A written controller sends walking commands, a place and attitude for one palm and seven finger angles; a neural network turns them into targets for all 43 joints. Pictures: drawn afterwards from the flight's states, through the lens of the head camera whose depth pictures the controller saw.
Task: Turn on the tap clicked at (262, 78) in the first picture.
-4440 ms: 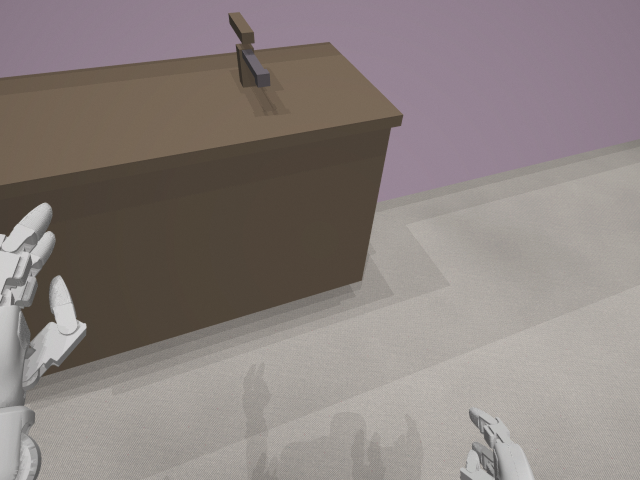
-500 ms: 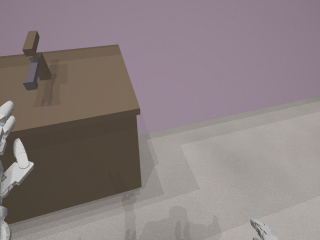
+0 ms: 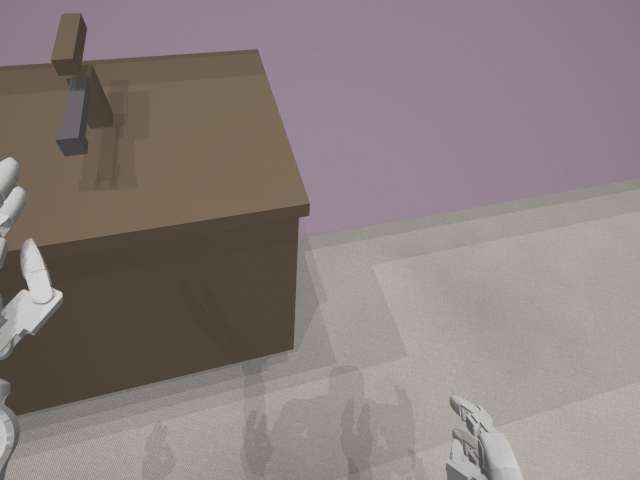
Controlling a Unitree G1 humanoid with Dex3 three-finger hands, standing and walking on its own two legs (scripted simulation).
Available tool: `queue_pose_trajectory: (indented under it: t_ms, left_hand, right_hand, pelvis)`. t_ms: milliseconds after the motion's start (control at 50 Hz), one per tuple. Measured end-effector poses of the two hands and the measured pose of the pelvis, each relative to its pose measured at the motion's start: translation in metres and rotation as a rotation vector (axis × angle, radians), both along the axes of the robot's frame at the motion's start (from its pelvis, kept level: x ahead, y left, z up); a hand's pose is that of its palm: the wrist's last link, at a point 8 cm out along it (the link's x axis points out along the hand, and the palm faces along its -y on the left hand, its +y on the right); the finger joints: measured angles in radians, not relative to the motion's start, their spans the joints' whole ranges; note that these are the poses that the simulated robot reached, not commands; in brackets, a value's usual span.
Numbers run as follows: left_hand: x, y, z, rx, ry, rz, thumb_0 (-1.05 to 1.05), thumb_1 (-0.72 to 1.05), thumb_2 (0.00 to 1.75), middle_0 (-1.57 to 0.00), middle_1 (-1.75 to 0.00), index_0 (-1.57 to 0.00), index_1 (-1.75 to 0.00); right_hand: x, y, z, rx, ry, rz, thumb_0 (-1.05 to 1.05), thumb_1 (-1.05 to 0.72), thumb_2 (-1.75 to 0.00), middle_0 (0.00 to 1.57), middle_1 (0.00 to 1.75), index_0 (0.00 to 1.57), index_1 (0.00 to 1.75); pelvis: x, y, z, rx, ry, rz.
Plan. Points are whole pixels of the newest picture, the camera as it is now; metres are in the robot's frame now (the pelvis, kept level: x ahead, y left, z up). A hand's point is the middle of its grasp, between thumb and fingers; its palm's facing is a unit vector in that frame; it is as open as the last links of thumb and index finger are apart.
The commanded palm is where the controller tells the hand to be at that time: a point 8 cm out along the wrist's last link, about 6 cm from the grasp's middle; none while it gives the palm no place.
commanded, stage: shuffle to correct the standing spot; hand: left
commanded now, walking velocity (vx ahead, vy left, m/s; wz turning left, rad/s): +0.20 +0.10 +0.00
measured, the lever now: (72, 141) +0.48 +0.40 +0.10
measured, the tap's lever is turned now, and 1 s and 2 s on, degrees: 0 0 0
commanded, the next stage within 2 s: come to a stop and stand still in 1.18 s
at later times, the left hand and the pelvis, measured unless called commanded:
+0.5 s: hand (74, 255) +0.27 +0.27 +0.16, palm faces +0.40 -0.85 -0.35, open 7.4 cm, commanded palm +0.21 +0.30 +0.18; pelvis +0.04 +0.03 -0.02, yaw -1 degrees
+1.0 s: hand (68, 230) +0.29 +0.29 +0.16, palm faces +0.39 -0.86 -0.33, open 7.4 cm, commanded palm +0.23 +0.33 +0.18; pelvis +0.07 +0.05 +0.00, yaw +0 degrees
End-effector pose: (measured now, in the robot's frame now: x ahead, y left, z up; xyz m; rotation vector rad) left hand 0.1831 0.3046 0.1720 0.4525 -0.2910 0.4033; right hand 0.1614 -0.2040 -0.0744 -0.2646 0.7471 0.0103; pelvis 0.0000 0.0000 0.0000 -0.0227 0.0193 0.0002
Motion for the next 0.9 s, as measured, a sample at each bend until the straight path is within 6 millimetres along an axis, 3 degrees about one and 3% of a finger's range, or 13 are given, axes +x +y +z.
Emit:
queue_pose_trajectory:
  t_ms: [120, 240, 360, 500, 640, 760, 900]
  left_hand:
    - [0.023, -0.015, -0.004, -0.040, -0.026, -0.073, 0.01, 0.89, 0.90, -0.21, -0.30, -0.21, -0.31]
    - [0.042, -0.009, -0.003, 0.016, -0.010, -0.103, 0.01, 0.89, 0.90, -0.22, -0.30, -0.21, -0.31]
    - [0.044, -0.001, 0.004, 0.047, -0.043, -0.089, 0.01, 0.89, 0.90, -0.22, -0.30, -0.21, -0.31]
    - [0.044, 0.009, -0.004, 0.012, -0.051, -0.068, 0.01, 0.89, 0.90, -0.22, -0.30, -0.21, -0.31]
    - [0.056, -0.001, 0.009, 0.037, -0.015, -0.094, 0.01, 0.89, 0.90, -0.21, -0.30, -0.21, -0.31]
    - [0.049, 0.002, 0.011, 0.095, -0.039, -0.076, 0.01, 0.89, 0.90, -0.22, -0.30, -0.22, -0.31]
    - [0.049, 0.017, -0.003, -0.017, 0.017, -0.014, 0.01, 0.89, 0.90, -0.21, -0.30, -0.21, -0.31]
  right_hand:
    - [0.028, -0.009, 0.007, -0.025, -0.062, -0.045, 0.01, -0.90, -0.90, 0.20, 0.30, 0.21, 0.30]
    - [0.044, -0.013, 0.011, -0.027, -0.101, -0.099, 0.01, -0.90, -0.90, 0.20, 0.30, 0.21, 0.30]
    - [0.046, -0.011, 0.001, -0.024, -0.065, -0.101, 0.01, -0.90, -0.90, 0.20, 0.30, 0.20, 0.30]
    - [0.039, -0.001, -0.012, -0.026, -0.009, -0.109, 0.01, -0.90, -0.90, 0.20, 0.30, 0.20, 0.30]
    - [0.028, 0.013, -0.014, 0.042, 0.002, -0.120, 0.01, -0.90, -0.90, 0.20, 0.30, 0.20, 0.30]
    - [0.038, 0.007, -0.034, 0.029, 0.034, -0.097, 0.01, -0.90, -0.90, 0.20, 0.30, 0.21, 0.30]
    - [0.051, -0.001, -0.007, -0.041, 0.055, -0.079, 0.01, -0.90, -0.90, 0.20, 0.30, 0.20, 0.30]
  pelvis:
    - [0.018, 0.008, -0.005, -0.005, -0.001, -0.004]
    - [0.032, 0.011, -0.010, -0.008, -0.003, -0.008]
    - [0.041, 0.015, -0.015, -0.019, 0.001, 0.000]
    - [0.043, 0.025, -0.020, -0.006, -0.012, -0.010]
    - [0.051, 0.026, -0.011, 0.001, -0.051, -0.006]
    - [0.057, 0.023, -0.022, -0.016, -0.067, 0.031]
    - [0.064, 0.030, -0.003, 0.026, -0.040, 0.006]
